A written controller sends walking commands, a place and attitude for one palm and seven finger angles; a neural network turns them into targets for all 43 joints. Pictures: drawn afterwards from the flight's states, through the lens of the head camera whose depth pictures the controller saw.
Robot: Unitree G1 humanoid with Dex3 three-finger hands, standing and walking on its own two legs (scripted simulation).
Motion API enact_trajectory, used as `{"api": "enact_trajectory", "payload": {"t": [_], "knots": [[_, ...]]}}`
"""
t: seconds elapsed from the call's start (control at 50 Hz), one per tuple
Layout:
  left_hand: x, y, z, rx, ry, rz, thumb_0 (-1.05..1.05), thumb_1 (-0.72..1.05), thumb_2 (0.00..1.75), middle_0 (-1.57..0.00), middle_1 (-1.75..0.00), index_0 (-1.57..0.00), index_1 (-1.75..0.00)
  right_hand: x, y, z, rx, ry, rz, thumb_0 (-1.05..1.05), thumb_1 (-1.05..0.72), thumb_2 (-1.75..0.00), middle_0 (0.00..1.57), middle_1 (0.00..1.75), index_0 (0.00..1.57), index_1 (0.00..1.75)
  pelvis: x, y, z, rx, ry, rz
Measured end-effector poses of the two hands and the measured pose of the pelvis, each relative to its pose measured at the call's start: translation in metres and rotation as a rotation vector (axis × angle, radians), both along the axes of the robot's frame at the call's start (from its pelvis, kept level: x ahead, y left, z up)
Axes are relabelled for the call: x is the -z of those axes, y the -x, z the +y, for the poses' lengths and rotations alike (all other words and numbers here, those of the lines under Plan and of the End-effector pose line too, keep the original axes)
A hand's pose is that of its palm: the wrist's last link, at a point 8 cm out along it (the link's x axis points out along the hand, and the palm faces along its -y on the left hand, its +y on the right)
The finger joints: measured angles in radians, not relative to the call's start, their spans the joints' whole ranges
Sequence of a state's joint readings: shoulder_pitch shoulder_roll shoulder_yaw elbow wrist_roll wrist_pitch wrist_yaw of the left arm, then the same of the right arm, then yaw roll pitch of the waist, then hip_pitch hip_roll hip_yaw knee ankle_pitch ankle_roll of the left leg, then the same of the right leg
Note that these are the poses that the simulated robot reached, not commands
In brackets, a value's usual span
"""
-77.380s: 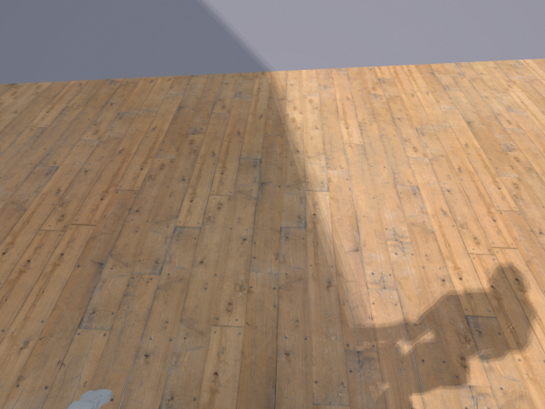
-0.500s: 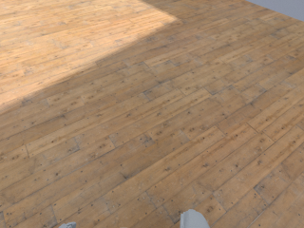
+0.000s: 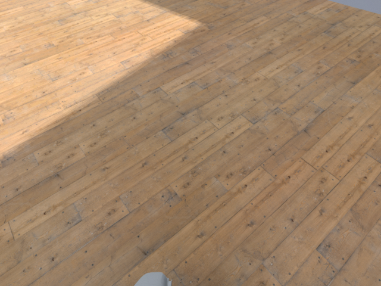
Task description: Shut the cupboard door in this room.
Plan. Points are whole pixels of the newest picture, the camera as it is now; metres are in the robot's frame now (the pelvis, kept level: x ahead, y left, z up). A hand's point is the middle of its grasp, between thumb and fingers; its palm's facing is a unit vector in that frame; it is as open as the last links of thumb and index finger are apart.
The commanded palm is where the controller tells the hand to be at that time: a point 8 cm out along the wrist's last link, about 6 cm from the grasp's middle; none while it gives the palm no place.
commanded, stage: turn to face it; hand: left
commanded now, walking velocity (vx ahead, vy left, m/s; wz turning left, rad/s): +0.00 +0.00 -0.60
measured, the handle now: out of the picture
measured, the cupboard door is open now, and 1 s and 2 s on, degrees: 16 16 16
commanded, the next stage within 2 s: none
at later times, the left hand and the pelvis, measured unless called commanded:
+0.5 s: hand (109, 262) +0.18 +0.22 -0.16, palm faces -0.29 -0.93 -0.23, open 7.4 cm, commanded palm none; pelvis +0.02 +0.04 +0.00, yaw -20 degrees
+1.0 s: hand (142, 246) +0.23 +0.15 -0.18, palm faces -0.55 -0.81 -0.20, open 7.4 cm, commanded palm none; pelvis +0.05 +0.03 -0.01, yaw -36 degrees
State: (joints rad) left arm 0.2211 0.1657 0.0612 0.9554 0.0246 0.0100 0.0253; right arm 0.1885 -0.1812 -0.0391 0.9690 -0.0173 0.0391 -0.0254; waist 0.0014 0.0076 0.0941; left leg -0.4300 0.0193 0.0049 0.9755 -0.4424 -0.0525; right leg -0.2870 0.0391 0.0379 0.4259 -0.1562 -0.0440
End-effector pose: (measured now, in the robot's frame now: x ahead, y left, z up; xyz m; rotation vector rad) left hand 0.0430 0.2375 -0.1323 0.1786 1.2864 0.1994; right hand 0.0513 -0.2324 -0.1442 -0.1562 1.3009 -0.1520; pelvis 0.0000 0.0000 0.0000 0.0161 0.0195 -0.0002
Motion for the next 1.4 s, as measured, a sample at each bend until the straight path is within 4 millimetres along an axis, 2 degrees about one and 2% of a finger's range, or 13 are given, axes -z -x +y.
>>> {"api": "enact_trajectory", "payload": {"t": [0.12,0.2,0.3,0.4,0.5,0.6,0.68,0.76,0.9,1.0,1.08,1.24,1.4], "knots": [[0.006,-0.003,0.024,0.032,0.005,0.049,0.00,0.92,0.90,-0.21,-0.30,-0.20,-0.30,-0.011,-0.037,0.007,0.027,0.035,-0.113,0.01,-0.91,-0.90,0.20,0.30,0.20,0.30,0.002,-0.008,0.017,0.073,0.012,0.004],[0.021,-0.021,0.043,0.060,0.026,0.042,0.00,0.91,0.90,-0.20,-0.30,-0.20,-0.30,-0.017,-0.046,0.016,0.053,0.083,-0.188,0.01,-0.91,-0.90,0.20,0.30,0.20,0.30,0.011,-0.015,0.036,0.116,0.032,0.002],[0.017,-0.062,0.055,0.150,0.040,-0.002,0.01,0.91,0.90,-0.20,-0.30,-0.20,-0.30,-0.031,-0.028,0.024,0.093,0.116,-0.181,0.01,-0.91,-0.90,0.20,0.30,0.20,0.30,0.005,-0.020,0.046,0.196,0.040,-0.020],[0.006,-0.106,0.053,0.247,0.038,-0.048,0.01,0.91,0.90,-0.20,-0.30,-0.20,-0.30,-0.034,-0.001,0.023,0.174,0.124,-0.146,0.01,-0.91,-0.90,0.20,0.30,0.20,0.30,-0.001,-0.023,0.048,0.268,0.054,-0.020],[0.000,-0.146,0.030,0.367,0.023,-0.078,0.01,0.91,0.90,-0.20,-0.30,-0.20,-0.30,-0.024,0.039,0.015,0.285,0.110,-0.101,0.01,-0.91,-0.90,0.20,0.30,0.20,0.30,0.002,-0.024,0.041,0.343,0.052,-0.016],[-0.002,-0.182,-0.012,0.491,0.002,-0.141,0.01,0.91,0.90,-0.20,-0.30,-0.20,-0.30,0.002,0.088,0.000,0.401,0.076,-0.035,0.01,-0.91,-0.90,0.20,0.30,0.20,0.30,0.016,-0.024,0.021,0.409,0.029,-0.016],[-0.007,-0.189,-0.039,0.547,-0.007,-0.171,0.00,0.90,0.90,-0.20,-0.30,-0.20,-0.30,0.013,0.114,-0.010,0.469,0.068,0.032,0.01,-0.91,-0.90,0.20,0.30,0.20,0.30,0.018,-0.023,0.015,0.445,0.035,-0.017],[-0.010,-0.185,-0.051,0.573,-0.003,-0.135,0.00,0.90,0.90,-0.20,-0.30,-0.20,-0.30,0.003,0.117,-0.012,0.503,0.067,0.026,0.01,-0.91,-0.90,0.20,0.30,0.20,0.30,0.008,-0.023,0.012,0.485,0.017,-0.014],[0.001,-0.186,-0.055,0.627,0.032,-0.065,0.00,0.90,0.90,-0.21,-0.30,-0.20,-0.30,-0.012,0.098,-0.009,0.546,0.093,-0.043,0.01,-0.91,-0.90,0.20,0.30,0.20,0.30,0.005,-0.034,0.017,0.564,0.010,0.001],[0.021,-0.204,-0.045,0.650,0.057,-0.031,0.01,0.90,0.90,-0.21,-0.30,-0.20,-0.30,-0.017,0.081,0.003,0.581,0.146,-0.101,0.01,-0.91,-0.90,0.20,0.30,0.20,0.30,0.014,-0.051,0.031,0.626,0.027,0.013],[0.023,-0.225,-0.043,0.693,0.058,-0.017,0.01,0.90,0.90,-0.20,-0.30,-0.20,-0.30,-0.026,0.082,0.022,0.603,0.157,-0.100,0.01,-0.91,-0.90,0.20,0.30,0.20,0.30,0.010,-0.057,0.036,0.686,0.036,0.003],[0.005,-0.261,-0.071,0.810,0.054,-0.047,0.01,0.90,0.90,-0.20,-0.30,-0.20,-0.30,-0.027,0.112,0.045,0.718,0.127,-0.057,0.01,-0.91,-0.90,0.20,0.30,0.20,0.30,0.000,-0.061,0.034,0.788,0.062,0.006],[-0.001,-0.277,-0.142,0.980,0.031,-0.146,0.01,0.90,0.90,-0.20,-0.30,-0.20,-0.30,0.012,0.175,0.049,0.889,0.062,-0.018,0.01,-0.91,-0.90,0.20,0.30,0.20,0.30,0.020,-0.047,0.010,0.900,0.029,-0.014]]}}
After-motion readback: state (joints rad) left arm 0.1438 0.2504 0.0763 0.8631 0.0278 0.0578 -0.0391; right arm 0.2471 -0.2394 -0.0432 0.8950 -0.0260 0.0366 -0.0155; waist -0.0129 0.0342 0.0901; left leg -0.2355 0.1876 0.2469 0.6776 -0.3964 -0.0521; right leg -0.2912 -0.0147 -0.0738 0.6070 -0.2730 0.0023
